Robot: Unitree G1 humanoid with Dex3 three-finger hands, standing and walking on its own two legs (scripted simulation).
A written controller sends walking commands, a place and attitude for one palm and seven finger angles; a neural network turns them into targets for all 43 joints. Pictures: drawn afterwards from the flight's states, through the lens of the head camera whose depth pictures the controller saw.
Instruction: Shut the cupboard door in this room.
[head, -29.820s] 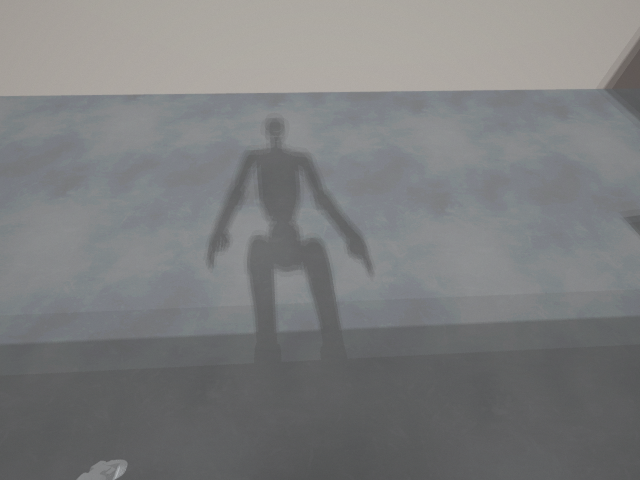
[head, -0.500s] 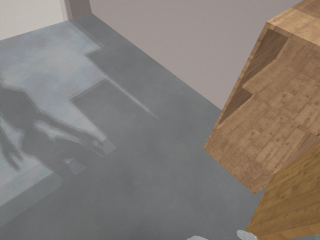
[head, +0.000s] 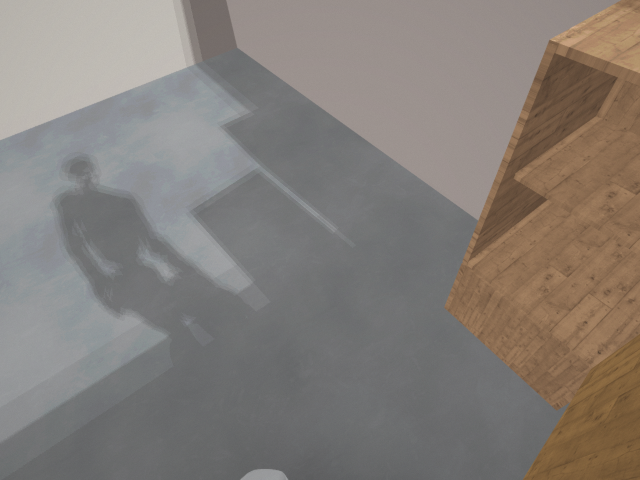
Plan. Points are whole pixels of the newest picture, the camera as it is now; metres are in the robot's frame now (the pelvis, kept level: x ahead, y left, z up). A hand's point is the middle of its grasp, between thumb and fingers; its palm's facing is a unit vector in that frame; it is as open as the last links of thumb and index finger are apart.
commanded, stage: turn or walk to find it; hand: left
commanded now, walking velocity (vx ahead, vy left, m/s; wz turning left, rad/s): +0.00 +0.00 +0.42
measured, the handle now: out of the picture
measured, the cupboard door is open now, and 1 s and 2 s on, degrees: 97 97 97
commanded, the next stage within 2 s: none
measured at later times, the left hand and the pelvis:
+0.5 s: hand out of the picture +0.00 +0.24 -0.17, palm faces +0.20 -0.95 -0.23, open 7.4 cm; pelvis -0.02 +0.03 +0.00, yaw +9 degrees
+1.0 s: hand out of the picture -0.06 +0.19 -0.17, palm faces +0.39 -0.89 -0.24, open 7.4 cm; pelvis -0.03 -0.01 +0.00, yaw +23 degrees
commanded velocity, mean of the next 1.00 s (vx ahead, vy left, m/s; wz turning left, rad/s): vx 0.00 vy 0.00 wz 0.42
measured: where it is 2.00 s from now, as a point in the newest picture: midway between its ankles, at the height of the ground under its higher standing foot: outside the picture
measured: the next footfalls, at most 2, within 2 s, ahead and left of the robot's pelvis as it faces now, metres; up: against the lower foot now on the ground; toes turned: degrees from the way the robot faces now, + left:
left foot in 0.24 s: +0.01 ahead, +0.14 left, +0.00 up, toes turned +7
right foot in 0.66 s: +0.03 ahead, -0.11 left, +0.00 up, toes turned +10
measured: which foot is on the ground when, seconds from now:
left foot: up 0.00-0.22, down 0.24-0.66, up 0.68-1.00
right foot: down 0.00-0.26, up 0.28-0.64, down 0.66-1.00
